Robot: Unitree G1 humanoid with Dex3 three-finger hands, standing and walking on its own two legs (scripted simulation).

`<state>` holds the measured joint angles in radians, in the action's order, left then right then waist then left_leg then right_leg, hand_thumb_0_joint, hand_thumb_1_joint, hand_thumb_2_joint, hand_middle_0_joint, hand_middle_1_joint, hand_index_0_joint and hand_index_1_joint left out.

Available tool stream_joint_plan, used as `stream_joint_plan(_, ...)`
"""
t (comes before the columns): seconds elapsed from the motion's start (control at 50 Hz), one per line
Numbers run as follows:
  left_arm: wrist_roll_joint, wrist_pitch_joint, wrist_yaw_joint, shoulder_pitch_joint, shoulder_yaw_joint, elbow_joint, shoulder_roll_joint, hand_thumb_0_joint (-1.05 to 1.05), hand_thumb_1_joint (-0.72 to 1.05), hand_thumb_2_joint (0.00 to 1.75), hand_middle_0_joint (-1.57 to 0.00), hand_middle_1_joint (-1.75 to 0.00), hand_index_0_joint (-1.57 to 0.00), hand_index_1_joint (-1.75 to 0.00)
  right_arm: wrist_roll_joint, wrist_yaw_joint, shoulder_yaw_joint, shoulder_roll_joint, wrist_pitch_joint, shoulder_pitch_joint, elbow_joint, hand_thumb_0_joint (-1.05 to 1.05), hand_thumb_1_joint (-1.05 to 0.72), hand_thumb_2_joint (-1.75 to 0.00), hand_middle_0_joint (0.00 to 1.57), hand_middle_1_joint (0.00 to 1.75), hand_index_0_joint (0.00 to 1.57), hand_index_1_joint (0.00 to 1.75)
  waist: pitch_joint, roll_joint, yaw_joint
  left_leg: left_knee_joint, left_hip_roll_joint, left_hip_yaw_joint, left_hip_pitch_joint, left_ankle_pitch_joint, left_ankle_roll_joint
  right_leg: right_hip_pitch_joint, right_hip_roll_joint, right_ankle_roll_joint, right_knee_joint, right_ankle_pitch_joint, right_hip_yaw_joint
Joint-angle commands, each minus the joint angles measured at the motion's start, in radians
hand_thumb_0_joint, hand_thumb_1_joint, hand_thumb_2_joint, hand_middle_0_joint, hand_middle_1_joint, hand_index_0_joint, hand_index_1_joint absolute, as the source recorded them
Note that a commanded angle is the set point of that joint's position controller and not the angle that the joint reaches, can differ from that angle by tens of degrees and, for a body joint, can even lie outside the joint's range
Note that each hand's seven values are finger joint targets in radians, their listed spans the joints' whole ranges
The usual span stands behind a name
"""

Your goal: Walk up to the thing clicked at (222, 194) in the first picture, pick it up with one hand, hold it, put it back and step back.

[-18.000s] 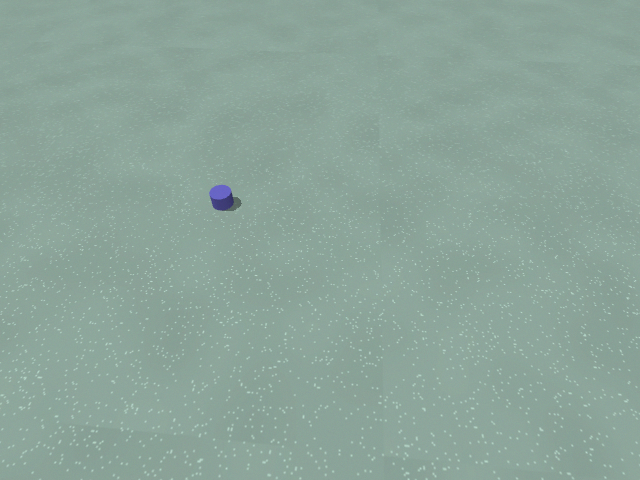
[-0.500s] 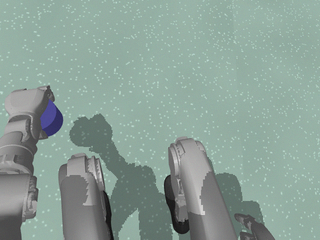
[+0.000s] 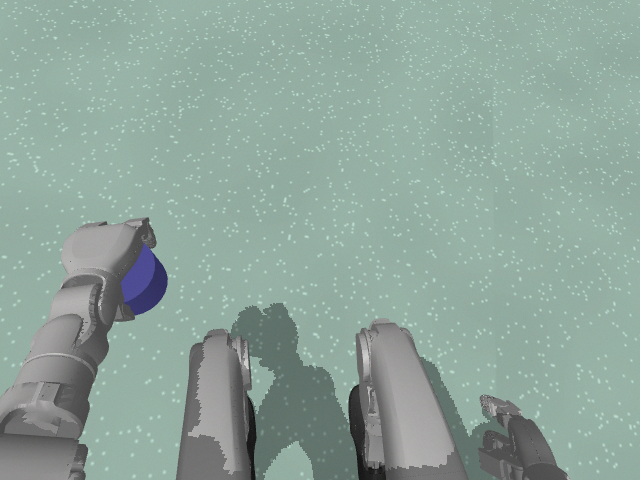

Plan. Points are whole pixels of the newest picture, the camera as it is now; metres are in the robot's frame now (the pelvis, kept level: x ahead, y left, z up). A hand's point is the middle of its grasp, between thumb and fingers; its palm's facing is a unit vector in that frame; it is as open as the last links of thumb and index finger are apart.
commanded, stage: lift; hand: left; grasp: from above
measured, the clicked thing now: (126, 277) +0.39 +0.26 -0.14
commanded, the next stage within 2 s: hold in 0.94 s
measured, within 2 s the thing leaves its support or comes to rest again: neither
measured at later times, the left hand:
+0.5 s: hand (51, 242) +0.36 +0.24 +0.08, palm faces -0.47 -0.10 -0.88, open 11.9 cm
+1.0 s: hand (10, 184) +0.37 +0.23 +0.16, palm faces -0.46 -0.10 -0.88, open 11.9 cm
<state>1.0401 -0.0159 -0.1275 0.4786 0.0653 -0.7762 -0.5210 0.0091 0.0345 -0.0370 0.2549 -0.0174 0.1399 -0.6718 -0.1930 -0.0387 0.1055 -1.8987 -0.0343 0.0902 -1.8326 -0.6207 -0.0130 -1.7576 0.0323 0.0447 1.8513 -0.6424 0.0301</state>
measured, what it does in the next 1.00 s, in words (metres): rises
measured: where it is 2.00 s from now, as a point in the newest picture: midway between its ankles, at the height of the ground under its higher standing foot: (306, 461)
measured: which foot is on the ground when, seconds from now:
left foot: down 0.00-1.00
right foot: down 0.00-1.00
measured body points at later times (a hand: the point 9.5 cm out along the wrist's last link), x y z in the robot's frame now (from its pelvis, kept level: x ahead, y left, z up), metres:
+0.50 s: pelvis +0.04 +0.00 +0.18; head +0.13 +0.02 +0.62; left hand +0.38 +0.24 +0.13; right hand +0.14 -0.26 +0.06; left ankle +0.09 +0.13 -0.45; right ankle +0.09 -0.14 -0.45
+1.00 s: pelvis +0.07 +0.00 +0.25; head +0.12 +0.00 +0.70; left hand +0.39 +0.23 +0.21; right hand +0.16 -0.27 +0.13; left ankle +0.09 +0.13 -0.45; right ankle +0.09 -0.14 -0.45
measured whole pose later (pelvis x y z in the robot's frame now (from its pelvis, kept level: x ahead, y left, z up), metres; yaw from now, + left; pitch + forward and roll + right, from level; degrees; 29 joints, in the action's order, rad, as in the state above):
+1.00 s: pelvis +0.07 +0.00 +0.25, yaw +2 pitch +10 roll -1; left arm 1.01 0.02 -0.16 0.30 0.18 -0.85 -0.36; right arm -0.02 -0.03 -0.05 0.25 -0.04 0.25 -0.73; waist -0.08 -0.02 0.06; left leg -0.80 -0.05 -0.02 -0.60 -0.36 -0.01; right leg -0.58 0.03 0.04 0.77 -0.36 0.00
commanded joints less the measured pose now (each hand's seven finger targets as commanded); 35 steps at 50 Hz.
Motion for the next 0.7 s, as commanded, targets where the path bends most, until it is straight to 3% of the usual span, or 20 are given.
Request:
stream_joint_plan(0.0, -0.042, 0.019, -0.048, 0.305, -0.068, 0.326, -0.230, 0.00, 0.48, 1.25, -0.91, -1.03, -0.88, -1.06, -0.016, -0.035, -0.067, 0.176, 0.018, 0.104, 0.080, 0.00, -0.90, -0.90, 0.20, 0.30, 0.20, 0.30, -0.595, -0.150, 0.005, 0.374, 0.030, -0.057, 0.631, 0.089, 0.029, 0.388, -0.045, -0.062, -0.366, 0.140, 0.032)
stream_joint_plan(0.06, -0.041, 0.036, -0.041, 0.227, -0.071, 0.286, -0.224, 0.00, 0.48, 1.22, -0.91, -1.00, -0.88, -1.03, -0.024, -0.054, -0.064, 0.175, 0.015, 0.091, 0.070, 0.00, -0.90, -0.90, 0.20, 0.30, 0.20, 0.30, -0.532, -0.145, -0.007, 0.466, 0.022, -0.040, 0.711, 0.076, 0.023, 0.439, -0.047, -0.062, -0.417, 0.134, 0.031)
stream_joint_plan(0.08, -0.042, 0.036, -0.040, 0.268, -0.053, 0.354, -0.215, 0.00, 0.48, 1.22, -0.91, -1.01, -0.88, -1.04, -0.026, -0.059, -0.062, 0.167, 0.014, 0.086, 0.071, 0.00, -0.90, -0.90, 0.20, 0.30, 0.20, 0.30, -0.560, -0.163, -0.009, 0.482, 0.023, -0.048, 0.750, 0.099, 0.022, 0.473, -0.049, -0.064, -0.441, 0.153, 0.026)
stream_joint_plan(0.16, -0.048, 0.059, -0.042, 0.168, -0.043, 0.284, -0.176, 0.00, 0.47, 1.22, -0.92, -0.98, -0.88, -1.02, -0.035, -0.077, -0.051, 0.159, 0.011, 0.086, 0.058, 0.00, -0.90, -0.90, 0.20, 0.30, 0.20, 0.30, -0.445, -0.112, -0.010, 0.588, 0.019, -0.044, 0.818, 0.110, 0.020, 0.561, -0.051, -0.061, -0.540, 0.157, 0.020)
stream_joint_plan(0.24, -0.037, 0.062, -0.041, 0.189, -0.011, 0.254, -0.147, 0.00, 0.43, 1.21, -0.88, -0.99, -0.84, -1.03, -0.037, -0.090, -0.048, 0.152, 0.013, 0.091, 0.042, 0.00, -0.91, -0.90, 0.20, 0.30, 0.20, 0.30, -0.382, -0.110, -0.009, 0.686, 0.010, -0.038, 0.924, 0.157, 0.012, 0.643, -0.053, -0.062, -0.625, 0.191, 0.014)
stream_joint_plan(0.32, -0.052, 0.057, -0.042, 0.174, 0.017, 0.219, -0.109, 0.00, 0.43, 1.20, -0.87, -1.01, -0.84, -1.04, -0.037, -0.096, -0.046, 0.145, 0.024, 0.102, 0.033, 0.00, -0.91, -0.90, 0.20, 0.30, 0.20, 0.30, -0.348, -0.072, -0.012, 0.769, 0.012, -0.049, 1.007, 0.207, 0.015, 0.772, -0.054, -0.059, -0.735, 0.238, 0.005)
stream_joint_plan(0.36, -0.049, 0.054, -0.048, 0.170, -0.005, 0.203, -0.140, 0.00, 0.39, 1.21, -0.86, -1.00, -0.82, -1.05, -0.036, -0.099, -0.049, 0.149, 0.029, 0.110, 0.034, 0.00, -0.91, -0.91, 0.20, 0.30, 0.20, 0.30, -0.342, -0.072, -0.026, 0.813, 0.014, -0.055, 1.059, 0.228, 0.015, 0.833, -0.055, -0.058, -0.785, 0.256, 0.004)
stream_joint_plan(0.4, -0.046, 0.048, -0.053, 0.160, 0.027, 0.187, -0.092, 0.00, 0.38, 1.21, -0.85, -1.01, -0.81, -1.05, -0.035, -0.097, -0.044, 0.139, 0.032, 0.115, 0.026, 0.00, -0.91, -0.91, 0.20, 0.30, 0.20, 0.30, -0.312, -0.071, -0.021, 0.849, 0.020, -0.063, 1.081, 0.255, 0.015, 0.875, -0.056, -0.058, -0.829, 0.282, -0.002)
stream_joint_plan(0.42, -0.042, 0.047, -0.061, 0.151, 0.004, 0.166, -0.124, 0.00, 0.40, 1.21, -0.85, -1.01, -0.82, -1.05, -0.035, -0.098, -0.042, 0.143, 0.033, 0.115, 0.030, 0.00, -0.91, -0.91, 0.20, 0.30, 0.20, 0.30, -0.301, -0.055, -0.035, 0.870, 0.022, -0.067, 1.098, 0.263, 0.017, 0.907, -0.057, -0.057, -0.853, 0.288, -0.001)
stream_joint_plan(0.48, -0.032, 0.047, -0.077, 0.175, 0.029, 0.148, -0.085, 0.00, 0.42, 1.21, -0.86, -1.04, -0.83, -1.07, -0.033, -0.096, -0.040, 0.135, 0.034, 0.129, 0.020, 0.00, -0.91, -0.91, 0.20, 0.30, 0.20, 0.30, -0.281, -0.058, -0.027, 0.922, 0.027, -0.076, 1.154, 0.309, 0.016, 0.964, -0.059, -0.057, -0.908, 0.332, -0.005)
stream_joint_plan(0.68, -0.028, 0.047, -0.097, 0.157, 0.026, 0.119, -0.071, 0.00, 0.42, 1.27, -0.87, -1.04, -0.83, -1.08, -0.031, -0.082, -0.049, 0.140, 0.023, 0.149, 0.023, 0.00, -0.91, -0.90, 0.20, 0.30, 0.20, 0.30, -0.246, -0.037, -0.043, 1.072, 0.028, -0.075, 1.347, 0.457, 0.006, 1.135, -0.054, -0.051, -1.055, 0.457, -0.006)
